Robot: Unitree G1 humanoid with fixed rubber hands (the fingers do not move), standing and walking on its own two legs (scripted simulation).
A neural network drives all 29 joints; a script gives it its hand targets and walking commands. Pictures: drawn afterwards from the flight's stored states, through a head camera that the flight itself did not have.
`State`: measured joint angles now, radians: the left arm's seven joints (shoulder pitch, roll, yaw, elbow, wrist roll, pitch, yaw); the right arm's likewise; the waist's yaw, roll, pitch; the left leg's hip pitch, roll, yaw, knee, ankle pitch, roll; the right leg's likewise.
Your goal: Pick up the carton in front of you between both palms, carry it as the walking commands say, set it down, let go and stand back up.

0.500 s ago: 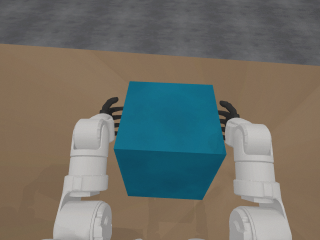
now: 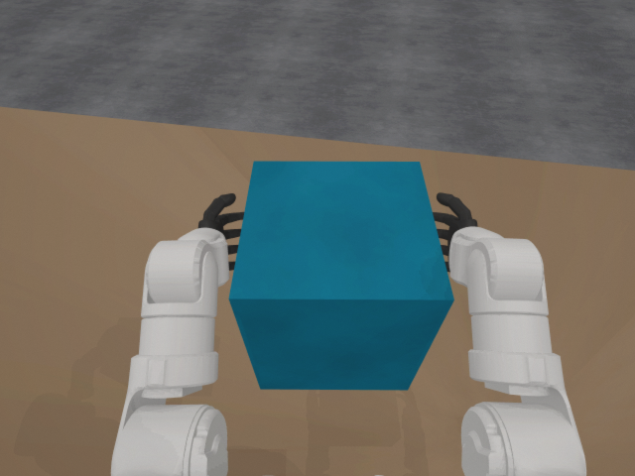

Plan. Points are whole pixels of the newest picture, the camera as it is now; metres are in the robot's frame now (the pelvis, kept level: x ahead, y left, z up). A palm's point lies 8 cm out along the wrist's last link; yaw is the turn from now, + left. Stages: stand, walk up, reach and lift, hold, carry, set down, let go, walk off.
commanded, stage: carry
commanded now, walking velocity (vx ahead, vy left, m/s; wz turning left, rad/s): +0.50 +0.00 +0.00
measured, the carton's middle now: (335, 282) +0.35 +0.01 +0.03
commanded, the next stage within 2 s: none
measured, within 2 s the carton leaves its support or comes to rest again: neither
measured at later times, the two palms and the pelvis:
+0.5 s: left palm (234, 118) +0.65 +0.19 +0.08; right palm (406, 123) +0.64 -0.11 +0.08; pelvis +0.29 +0.04 -0.03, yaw -2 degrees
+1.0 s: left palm (257, 68) +0.84 +0.18 +0.07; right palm (400, 69) +0.85 -0.12 +0.06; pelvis +0.49 +0.03 -0.03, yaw +0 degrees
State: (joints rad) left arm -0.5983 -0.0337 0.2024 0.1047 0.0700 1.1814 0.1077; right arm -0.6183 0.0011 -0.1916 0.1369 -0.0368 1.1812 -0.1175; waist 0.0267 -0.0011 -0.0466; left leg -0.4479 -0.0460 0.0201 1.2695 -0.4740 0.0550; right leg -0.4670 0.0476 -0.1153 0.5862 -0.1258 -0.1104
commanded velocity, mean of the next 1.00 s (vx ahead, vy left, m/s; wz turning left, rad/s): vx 0.23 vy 0.00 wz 0.00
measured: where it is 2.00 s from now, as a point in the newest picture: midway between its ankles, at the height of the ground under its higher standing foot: (316, 372)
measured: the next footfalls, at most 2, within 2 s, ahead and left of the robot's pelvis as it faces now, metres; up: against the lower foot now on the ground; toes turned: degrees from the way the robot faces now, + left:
left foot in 0.40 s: +0.40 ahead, +0.10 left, -0.02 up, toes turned +2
right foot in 0.86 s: +0.60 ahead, -0.04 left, -0.04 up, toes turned -4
